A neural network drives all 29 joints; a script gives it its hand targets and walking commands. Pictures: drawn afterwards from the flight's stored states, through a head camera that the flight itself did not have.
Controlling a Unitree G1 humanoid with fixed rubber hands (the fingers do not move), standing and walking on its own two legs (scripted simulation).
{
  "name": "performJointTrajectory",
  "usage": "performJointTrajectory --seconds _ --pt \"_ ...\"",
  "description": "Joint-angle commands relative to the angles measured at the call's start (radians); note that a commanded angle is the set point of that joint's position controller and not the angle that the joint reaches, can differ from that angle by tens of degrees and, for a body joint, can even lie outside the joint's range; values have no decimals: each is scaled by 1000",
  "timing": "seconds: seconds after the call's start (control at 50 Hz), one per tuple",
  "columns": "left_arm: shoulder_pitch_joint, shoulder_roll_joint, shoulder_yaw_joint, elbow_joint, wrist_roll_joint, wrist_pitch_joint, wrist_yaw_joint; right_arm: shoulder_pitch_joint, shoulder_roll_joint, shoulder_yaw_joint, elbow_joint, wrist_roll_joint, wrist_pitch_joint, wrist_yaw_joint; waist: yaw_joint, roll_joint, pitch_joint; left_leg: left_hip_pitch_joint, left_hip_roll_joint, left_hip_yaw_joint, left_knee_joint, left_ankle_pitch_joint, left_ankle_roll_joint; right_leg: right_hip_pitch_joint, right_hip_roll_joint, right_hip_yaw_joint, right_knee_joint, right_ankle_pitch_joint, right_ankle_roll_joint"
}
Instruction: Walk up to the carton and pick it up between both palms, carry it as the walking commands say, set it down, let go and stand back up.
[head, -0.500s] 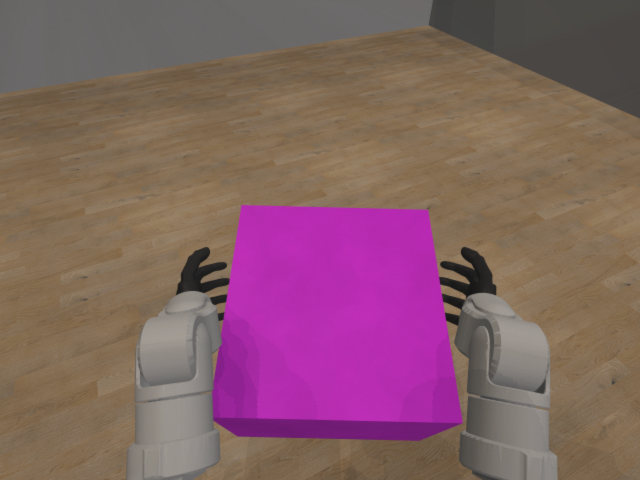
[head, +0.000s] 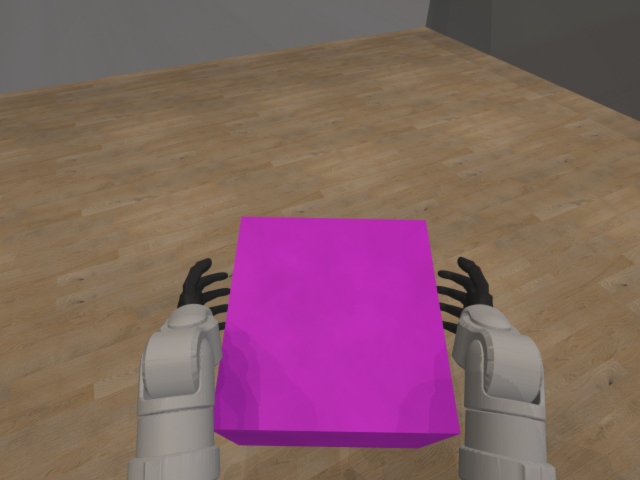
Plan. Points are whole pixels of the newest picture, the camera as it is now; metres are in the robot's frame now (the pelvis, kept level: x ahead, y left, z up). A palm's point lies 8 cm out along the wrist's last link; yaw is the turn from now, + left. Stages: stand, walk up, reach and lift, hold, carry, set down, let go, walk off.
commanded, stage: carry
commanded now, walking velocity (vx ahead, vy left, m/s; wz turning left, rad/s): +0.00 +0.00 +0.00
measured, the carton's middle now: (331, 334) +0.32 +0.00 +0.00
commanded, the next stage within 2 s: none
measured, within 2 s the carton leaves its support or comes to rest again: neither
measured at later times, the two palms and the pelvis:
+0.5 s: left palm (198, 322) +0.29 +0.16 +0.08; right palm (474, 321) +0.29 -0.17 +0.09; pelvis +0.00 +0.00 +0.00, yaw +0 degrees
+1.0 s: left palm (202, 325) +0.29 +0.16 +0.07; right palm (476, 323) +0.29 -0.17 +0.08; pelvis +0.01 -0.01 +0.00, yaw +0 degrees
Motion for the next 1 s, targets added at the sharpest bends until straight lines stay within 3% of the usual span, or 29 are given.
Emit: performJointTrajectory --seconds 0.0,0.98 --pt "-583 -834 -675 -78 -369 -25 -257 -527 839 667 -31 353 -8 243 0 -3 -283 110 117 -88 -63 141 26 109 -124 105 -85 155 -19" --pt "-500 -786 -637 -67 -345 -100 -267 -436 804 630 -19 321 -79 249 1 -6 -259 118 119 -66 -54 160 24 137 -126 88 -88 187 -19"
